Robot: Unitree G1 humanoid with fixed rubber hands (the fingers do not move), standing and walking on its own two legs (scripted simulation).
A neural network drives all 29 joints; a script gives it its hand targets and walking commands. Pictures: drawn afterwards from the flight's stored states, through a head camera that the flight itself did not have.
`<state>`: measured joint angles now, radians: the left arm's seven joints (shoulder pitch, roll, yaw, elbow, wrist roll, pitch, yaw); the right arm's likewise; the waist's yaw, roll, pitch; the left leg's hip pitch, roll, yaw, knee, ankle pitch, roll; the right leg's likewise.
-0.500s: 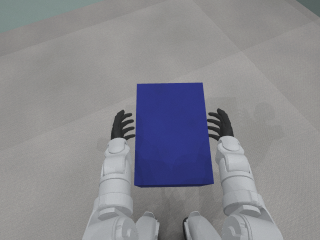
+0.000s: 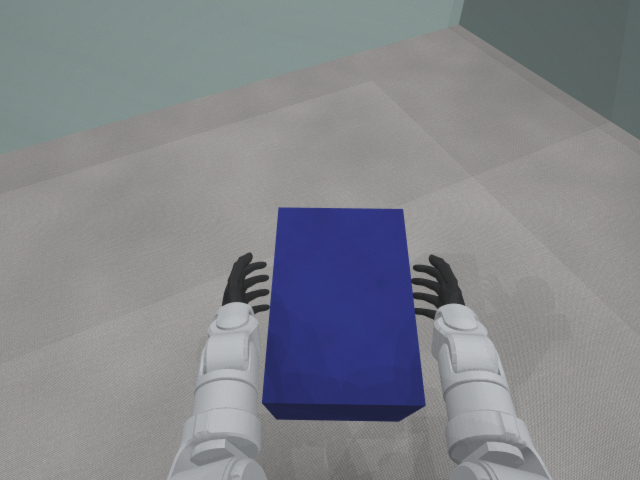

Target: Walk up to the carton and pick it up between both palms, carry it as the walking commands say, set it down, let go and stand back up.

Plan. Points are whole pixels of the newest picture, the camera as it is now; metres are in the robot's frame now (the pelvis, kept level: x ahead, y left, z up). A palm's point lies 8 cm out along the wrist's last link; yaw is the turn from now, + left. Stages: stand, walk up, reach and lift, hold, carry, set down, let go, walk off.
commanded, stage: reach and lift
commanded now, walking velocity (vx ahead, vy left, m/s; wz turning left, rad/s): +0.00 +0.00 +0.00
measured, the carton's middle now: (339, 315) +0.37 +0.00 -0.10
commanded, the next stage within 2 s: hold in 1.66 s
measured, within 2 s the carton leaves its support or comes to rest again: neither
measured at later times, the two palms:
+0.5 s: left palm (223, 299) +0.31 +0.14 +0.07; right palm (464, 299) +0.31 -0.14 +0.06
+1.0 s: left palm (225, 298) +0.31 +0.14 +0.08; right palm (472, 301) +0.30 -0.15 +0.07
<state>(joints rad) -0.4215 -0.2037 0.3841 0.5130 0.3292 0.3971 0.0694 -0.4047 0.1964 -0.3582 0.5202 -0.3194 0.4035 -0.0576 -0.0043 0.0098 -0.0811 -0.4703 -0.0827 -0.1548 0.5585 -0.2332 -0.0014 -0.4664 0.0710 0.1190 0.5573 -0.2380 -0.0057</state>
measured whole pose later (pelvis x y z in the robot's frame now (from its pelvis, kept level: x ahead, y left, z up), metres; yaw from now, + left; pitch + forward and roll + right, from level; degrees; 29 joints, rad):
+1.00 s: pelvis +0.00 +0.00 +0.01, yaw -1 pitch -8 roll +0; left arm -0.43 -0.21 0.33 0.41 0.37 0.72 0.05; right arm -0.40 0.20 -0.33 0.41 -0.34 0.73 -0.06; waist 0.00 0.00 -0.01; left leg -0.07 -0.06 -0.13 0.42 -0.21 0.01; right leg -0.07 0.06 0.12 0.42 -0.21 -0.01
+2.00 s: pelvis -0.01 +0.00 +0.01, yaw +0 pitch -9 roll +0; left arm -0.37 -0.18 0.28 0.37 0.33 0.74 0.02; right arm -0.35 0.18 -0.28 0.37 -0.30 0.76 -0.04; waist 0.01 -0.01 -0.02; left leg -0.06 -0.06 -0.13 0.42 -0.20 0.00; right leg -0.05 0.06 0.11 0.42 -0.21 -0.01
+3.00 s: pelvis -0.02 +0.00 +0.00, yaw -1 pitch +0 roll +0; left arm -0.33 -0.17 0.18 0.18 0.25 0.79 0.09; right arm -0.31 0.16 -0.18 0.17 -0.26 0.81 -0.08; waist 0.01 0.00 -0.08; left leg -0.32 -0.05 -0.09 0.55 -0.23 0.00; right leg -0.32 0.06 0.09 0.55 -0.22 -0.01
